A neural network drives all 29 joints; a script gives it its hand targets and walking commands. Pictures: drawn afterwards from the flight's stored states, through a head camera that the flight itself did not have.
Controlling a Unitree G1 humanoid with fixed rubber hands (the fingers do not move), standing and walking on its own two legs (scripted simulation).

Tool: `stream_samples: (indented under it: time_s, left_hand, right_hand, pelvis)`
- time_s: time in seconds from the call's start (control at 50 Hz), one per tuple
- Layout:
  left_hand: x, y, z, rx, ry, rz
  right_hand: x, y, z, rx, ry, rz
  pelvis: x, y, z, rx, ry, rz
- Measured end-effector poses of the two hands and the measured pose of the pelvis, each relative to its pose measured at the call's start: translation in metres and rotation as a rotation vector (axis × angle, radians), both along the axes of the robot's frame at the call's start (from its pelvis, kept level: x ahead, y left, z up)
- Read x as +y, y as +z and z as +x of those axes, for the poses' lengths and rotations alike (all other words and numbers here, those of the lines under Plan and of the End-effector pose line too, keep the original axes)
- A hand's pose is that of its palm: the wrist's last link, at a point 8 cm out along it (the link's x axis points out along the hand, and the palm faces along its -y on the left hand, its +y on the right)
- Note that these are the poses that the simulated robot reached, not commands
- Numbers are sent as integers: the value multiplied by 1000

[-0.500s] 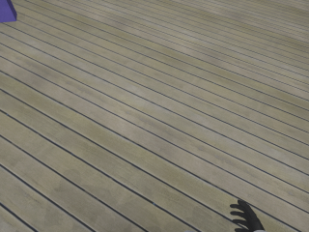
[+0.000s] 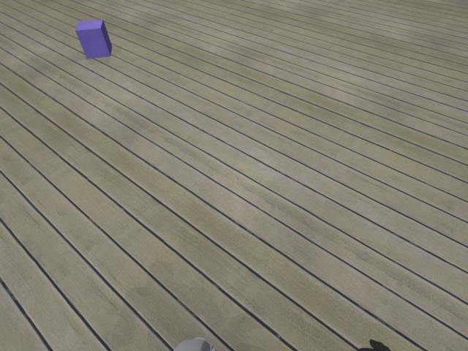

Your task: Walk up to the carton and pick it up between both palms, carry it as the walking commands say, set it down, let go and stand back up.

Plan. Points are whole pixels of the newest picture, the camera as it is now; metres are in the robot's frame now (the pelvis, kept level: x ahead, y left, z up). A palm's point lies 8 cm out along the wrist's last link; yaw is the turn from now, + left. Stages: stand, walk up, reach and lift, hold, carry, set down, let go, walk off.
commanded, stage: walk up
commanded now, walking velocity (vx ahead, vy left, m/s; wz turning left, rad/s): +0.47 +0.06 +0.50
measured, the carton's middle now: (94, 39) +2.69 +1.27 -0.65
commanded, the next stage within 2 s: none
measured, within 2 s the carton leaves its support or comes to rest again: neither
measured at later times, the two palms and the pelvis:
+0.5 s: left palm (53, 261) +0.32 +0.39 -0.09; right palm (300, 281) +0.28 -0.13 -0.12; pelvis +0.22 +0.12 +0.01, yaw +14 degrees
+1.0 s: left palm (62, 260) +0.32 +0.37 -0.09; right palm (248, 148) +0.69 -0.04 -0.13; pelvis +0.49 +0.16 +0.01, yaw +21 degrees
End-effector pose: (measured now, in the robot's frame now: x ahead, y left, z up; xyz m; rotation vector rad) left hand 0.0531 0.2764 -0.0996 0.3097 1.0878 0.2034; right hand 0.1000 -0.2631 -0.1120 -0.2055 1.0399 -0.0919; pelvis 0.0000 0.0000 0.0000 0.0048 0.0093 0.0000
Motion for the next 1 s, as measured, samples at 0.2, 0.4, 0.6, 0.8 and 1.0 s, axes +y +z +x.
stream_samples:
  time_s: [0.2,0.4,0.6,0.8,1.0]
  left_hand:
    - [53,-28,-19,167,214,-54]
    - [107,-9,173,-92,142,-100]
    - [111,16,359,-249,61,-115]
    - [117,-6,402,-133,239,-46]
    - [91,10,268,322,582,-88]
  right_hand:
    - [81,12,182,-116,255,-43]
    - [128,-1,180,71,149,-58]
    - [133,-12,214,264,79,-40]
    - [129,-31,403,223,218,-55]
    - [227,-14,590,76,414,45]
  pelvis:
    - [57,-12,82,30,116,13]
    - [109,1,169,16,201,24]
    - [121,3,280,16,276,19]
    - [115,-9,409,8,361,15]
    - [155,12,494,-10,365,50]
